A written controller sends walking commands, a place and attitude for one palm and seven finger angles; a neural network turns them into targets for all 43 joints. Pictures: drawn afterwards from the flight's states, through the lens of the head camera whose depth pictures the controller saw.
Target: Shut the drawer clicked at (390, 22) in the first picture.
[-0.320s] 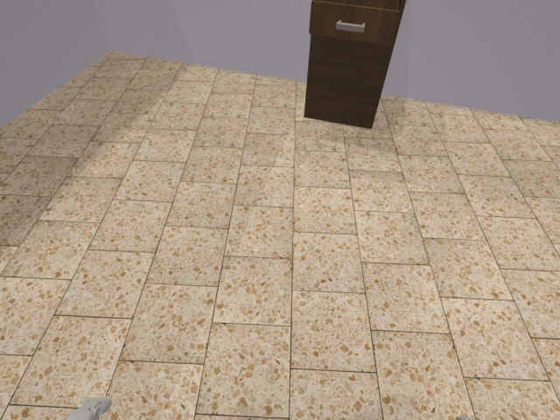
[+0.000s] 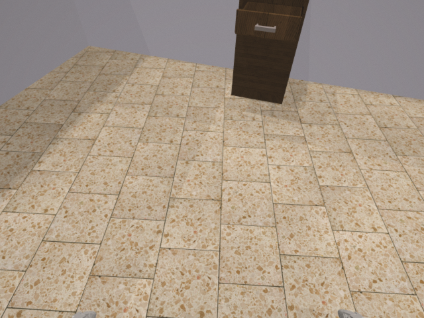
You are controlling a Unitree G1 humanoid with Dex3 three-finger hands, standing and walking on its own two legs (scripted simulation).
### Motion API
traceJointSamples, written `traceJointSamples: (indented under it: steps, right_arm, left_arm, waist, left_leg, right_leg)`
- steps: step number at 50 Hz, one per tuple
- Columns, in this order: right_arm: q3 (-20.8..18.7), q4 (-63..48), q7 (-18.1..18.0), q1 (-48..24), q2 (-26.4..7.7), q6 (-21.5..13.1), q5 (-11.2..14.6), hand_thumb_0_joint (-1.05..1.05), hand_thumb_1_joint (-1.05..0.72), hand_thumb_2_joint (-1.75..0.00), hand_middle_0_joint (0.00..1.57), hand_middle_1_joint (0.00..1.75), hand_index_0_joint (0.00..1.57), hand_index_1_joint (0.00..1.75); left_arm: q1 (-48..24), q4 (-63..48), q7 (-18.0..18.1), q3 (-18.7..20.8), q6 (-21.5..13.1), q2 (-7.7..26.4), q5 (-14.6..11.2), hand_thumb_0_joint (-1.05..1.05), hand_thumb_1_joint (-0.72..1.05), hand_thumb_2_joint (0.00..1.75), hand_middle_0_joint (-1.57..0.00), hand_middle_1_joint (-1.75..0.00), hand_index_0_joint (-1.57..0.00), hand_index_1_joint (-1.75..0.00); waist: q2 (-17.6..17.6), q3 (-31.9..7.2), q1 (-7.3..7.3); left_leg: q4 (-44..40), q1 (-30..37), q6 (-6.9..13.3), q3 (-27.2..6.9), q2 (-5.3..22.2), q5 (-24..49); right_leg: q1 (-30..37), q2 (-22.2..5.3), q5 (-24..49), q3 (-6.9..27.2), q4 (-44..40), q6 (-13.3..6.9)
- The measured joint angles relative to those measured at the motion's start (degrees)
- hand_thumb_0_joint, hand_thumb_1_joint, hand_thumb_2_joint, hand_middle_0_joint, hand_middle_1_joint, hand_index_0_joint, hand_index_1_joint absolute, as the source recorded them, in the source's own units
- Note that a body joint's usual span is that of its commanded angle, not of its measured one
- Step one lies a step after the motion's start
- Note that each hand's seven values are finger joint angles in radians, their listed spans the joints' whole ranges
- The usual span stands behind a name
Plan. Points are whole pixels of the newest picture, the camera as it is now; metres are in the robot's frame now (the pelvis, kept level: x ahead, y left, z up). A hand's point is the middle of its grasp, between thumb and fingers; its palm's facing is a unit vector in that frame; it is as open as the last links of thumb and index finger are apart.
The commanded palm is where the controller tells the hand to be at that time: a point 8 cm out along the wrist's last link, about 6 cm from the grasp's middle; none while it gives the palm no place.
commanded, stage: stand and wait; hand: left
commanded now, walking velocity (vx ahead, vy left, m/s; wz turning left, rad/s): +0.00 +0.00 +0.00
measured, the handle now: (265, 27) +1.70 -0.22 -0.11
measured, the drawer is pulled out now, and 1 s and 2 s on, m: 0.20 0.20 0.20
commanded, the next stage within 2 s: look at it before walking up in 0.74 s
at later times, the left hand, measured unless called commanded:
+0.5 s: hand out of the picture +0.05 +0.23 -0.15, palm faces -0.04 -0.94 -0.34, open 7.4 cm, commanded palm none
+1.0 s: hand out of the picture +0.06 +0.23 -0.15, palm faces -0.05 -0.94 -0.32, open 7.4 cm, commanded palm none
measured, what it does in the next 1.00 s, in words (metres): stands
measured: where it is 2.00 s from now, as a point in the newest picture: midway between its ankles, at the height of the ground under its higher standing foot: outside the picture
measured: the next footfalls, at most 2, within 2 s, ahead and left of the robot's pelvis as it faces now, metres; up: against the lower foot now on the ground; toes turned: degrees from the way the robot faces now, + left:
none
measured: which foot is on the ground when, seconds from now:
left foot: down 0.00-1.00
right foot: down 0.00-1.00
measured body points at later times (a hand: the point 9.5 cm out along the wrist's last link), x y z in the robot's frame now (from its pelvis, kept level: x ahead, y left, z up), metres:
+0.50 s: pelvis -0.02 -0.02 +0.00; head -0.02 -0.02 +0.45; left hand +0.06 +0.28 -0.13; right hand +0.05 -0.31 -0.13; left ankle -0.02 +0.11 -0.74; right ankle -0.01 -0.14 -0.74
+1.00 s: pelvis -0.02 -0.01 +0.01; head -0.01 -0.01 +0.45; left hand +0.06 +0.28 -0.13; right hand +0.06 -0.31 -0.13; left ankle -0.02 +0.11 -0.74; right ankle -0.01 -0.14 -0.74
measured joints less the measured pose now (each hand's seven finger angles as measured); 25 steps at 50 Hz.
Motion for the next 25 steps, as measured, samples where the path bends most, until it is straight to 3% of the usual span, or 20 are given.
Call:
traceJointSamples:
  steps: [25]
  right_arm:
    - [0.0,5.6,0.2,3.2,-1.0,0.4,0.3,0.01,-0.91,-0.9,0.2,0.3,0.2,0.3]
  left_arm:
    - [0.8,4.1,-0.2,0.2,-0.4,0.9,-0.1,0.01,0.91,0.9,-0.2,-0.3,-0.2,-0.3]
  waist:
    - [0.4,0.9,-0.62]
  left_leg:
    - [-3.1,0.1,-1.4,-0.3,1.4,3.3]
  right_leg:
    - [0.0,1.4,3.4,-0.3,-3.1,-1.3]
